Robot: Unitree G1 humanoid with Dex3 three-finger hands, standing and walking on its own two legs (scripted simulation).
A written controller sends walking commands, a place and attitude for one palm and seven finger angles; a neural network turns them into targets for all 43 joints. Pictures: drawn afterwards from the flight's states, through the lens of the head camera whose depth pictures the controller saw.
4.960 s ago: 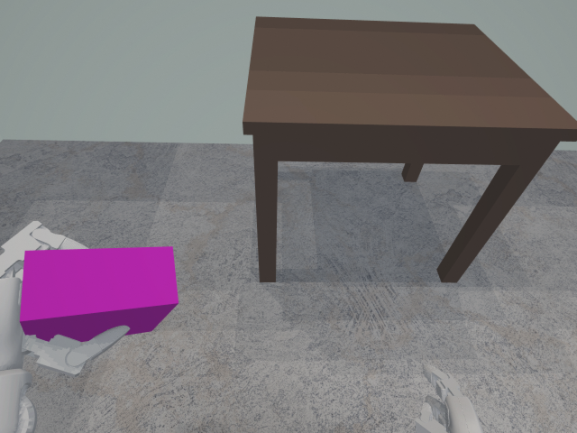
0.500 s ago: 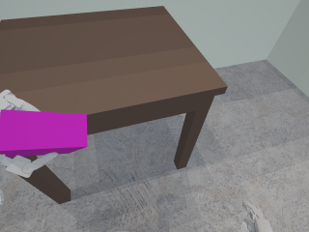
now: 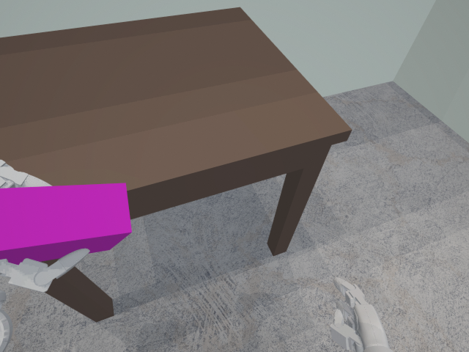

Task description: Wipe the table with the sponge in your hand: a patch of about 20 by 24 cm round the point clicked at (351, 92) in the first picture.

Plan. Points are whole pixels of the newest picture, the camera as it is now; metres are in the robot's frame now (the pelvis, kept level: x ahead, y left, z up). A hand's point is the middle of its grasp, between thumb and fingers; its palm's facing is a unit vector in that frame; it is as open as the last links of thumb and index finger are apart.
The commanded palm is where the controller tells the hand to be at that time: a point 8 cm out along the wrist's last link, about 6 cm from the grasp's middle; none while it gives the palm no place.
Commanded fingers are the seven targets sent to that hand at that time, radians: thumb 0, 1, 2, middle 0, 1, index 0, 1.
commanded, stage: shuffle to correct the standing spot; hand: left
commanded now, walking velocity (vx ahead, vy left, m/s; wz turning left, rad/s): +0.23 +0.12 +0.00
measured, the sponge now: (82, 224) +0.24 +0.22 +0.15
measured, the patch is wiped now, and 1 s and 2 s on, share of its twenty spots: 0.00 0.00 0.00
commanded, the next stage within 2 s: come to a stop and stand still in 1.12 s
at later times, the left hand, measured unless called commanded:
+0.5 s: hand (58, 184) +0.28 +0.27 +0.16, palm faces +0.42 -0.82 -0.40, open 10.3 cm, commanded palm +0.22 +0.30 +0.18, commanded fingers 0.00 0.10 1.30 -1.20 -1.60 -1.20 -1.60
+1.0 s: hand (53, 152) +0.32 +0.29 +0.18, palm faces +0.45 -0.82 -0.35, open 10.3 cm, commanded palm +0.27 +0.33 +0.18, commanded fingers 0.00 0.10 1.30 -1.20 -1.60 -1.20 -1.60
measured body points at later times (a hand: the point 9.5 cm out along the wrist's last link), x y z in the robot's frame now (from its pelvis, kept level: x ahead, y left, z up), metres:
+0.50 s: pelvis +0.06 +0.02 -0.01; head +0.07 +0.03 +0.44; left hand +0.25 +0.31 +0.18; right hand +0.22 -0.21 -0.09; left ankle +0.01 +0.06 -0.73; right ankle +0.03 -0.10 -0.66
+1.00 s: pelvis +0.12 +0.05 +0.00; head +0.12 +0.05 +0.45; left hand +0.29 +0.33 +0.20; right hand +0.32 -0.18 -0.07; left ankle +0.16 +0.21 -0.71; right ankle +0.19 -0.03 -0.74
